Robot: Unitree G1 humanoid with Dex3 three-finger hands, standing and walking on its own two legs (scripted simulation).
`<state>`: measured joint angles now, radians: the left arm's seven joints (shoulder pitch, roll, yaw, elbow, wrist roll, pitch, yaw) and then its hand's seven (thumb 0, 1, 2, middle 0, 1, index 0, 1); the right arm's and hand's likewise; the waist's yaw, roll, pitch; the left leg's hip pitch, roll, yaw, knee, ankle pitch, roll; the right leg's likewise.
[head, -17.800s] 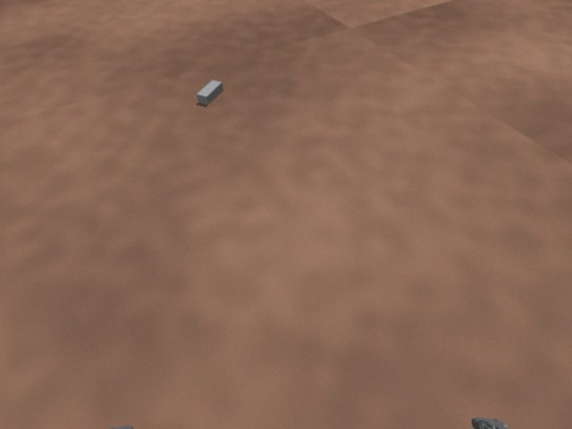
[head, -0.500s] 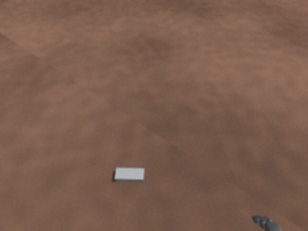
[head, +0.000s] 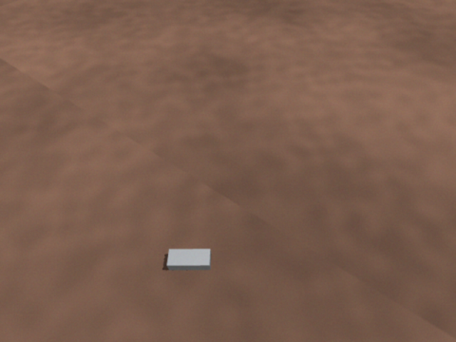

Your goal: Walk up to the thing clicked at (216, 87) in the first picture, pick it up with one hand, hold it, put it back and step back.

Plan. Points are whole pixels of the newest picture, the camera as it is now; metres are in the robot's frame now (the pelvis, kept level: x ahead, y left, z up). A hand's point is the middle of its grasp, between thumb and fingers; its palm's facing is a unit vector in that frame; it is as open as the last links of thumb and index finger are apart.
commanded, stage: stand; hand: left
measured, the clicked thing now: (189, 259) +0.53 +0.20 -0.75
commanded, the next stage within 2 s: walk up in 0.28 s
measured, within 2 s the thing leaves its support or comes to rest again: neither
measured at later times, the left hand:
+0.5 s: hand out of the picture +0.08 +0.27 -0.17, palm faces -0.02 -0.93 -0.37, open 7.4 cm
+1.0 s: hand out of the picture -0.03 +0.30 -0.19, palm faces -0.13 -0.92 -0.37, open 7.4 cm
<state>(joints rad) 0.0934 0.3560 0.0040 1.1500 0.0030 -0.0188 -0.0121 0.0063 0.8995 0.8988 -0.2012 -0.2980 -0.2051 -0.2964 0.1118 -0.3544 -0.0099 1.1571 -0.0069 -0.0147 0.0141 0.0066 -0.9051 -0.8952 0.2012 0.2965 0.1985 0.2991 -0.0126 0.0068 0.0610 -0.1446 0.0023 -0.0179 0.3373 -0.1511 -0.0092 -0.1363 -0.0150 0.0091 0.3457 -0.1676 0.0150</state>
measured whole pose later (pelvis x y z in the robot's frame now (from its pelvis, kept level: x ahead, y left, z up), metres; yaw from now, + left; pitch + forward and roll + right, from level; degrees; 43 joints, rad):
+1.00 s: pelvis -0.14 +0.03 -0.02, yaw -6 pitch -2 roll -1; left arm 0.15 0.40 0.07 0.89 0.02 0.07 0.01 0.01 0.90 0.90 -0.20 -0.30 -0.20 -0.30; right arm 0.08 -0.35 -0.05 0.87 -0.02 0.02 -0.02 0.00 -0.90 -0.89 0.21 0.30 0.20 0.30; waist 0.00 -0.03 0.21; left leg -0.39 0.03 0.07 0.60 -0.17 0.05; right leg -0.30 0.04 0.11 0.90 -0.49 0.04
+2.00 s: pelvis -0.32 +0.00 -0.02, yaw +0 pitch -2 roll +0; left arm 0.22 0.38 0.05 1.01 0.02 0.00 -0.02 0.01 0.90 0.90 -0.20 -0.30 -0.21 -0.30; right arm 0.20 -0.36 -0.05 0.99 -0.04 -0.01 0.02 0.01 -0.91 -0.90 0.20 0.30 0.20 0.30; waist 0.02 -0.01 0.04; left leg -0.23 -0.01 0.00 0.57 -0.31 0.02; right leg -0.26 -0.03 0.03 0.65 -0.41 -0.01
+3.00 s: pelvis -0.32 -0.01 +0.00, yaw +0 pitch -3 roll +0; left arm 0.09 0.34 -0.01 1.14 0.01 -0.01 -0.01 0.01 0.90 0.90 -0.20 -0.30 -0.21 -0.30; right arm 0.08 -0.35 -0.01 1.14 -0.01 -0.01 0.01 0.01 -0.90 -0.90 0.20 0.30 0.20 0.30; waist -0.01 0.01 0.06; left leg -0.09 0.01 0.00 0.32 -0.17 -0.01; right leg -0.10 -0.01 0.01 0.33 -0.17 0.01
